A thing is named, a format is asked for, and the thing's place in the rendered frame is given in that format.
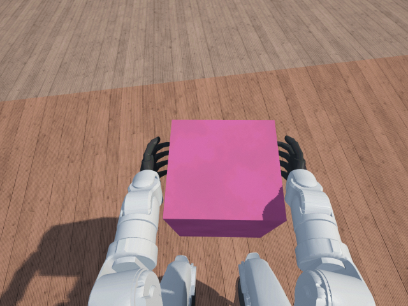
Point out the right robot upper arm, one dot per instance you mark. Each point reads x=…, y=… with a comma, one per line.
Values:
x=316, y=287

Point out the carton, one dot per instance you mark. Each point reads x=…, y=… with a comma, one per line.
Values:
x=223, y=179

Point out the robot left hand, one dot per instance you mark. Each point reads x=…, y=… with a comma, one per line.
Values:
x=150, y=158

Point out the left robot upper arm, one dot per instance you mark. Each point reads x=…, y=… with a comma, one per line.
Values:
x=137, y=287

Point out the left robot forearm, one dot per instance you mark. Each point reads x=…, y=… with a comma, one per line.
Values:
x=135, y=239

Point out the robot left thigh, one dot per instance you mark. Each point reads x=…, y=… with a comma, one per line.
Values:
x=178, y=283

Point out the right robot shin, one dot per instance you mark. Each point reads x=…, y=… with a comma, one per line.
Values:
x=250, y=256

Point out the robot right hand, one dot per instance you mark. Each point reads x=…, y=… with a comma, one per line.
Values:
x=294, y=157

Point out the right robot forearm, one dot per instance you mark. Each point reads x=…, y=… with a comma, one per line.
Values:
x=317, y=236

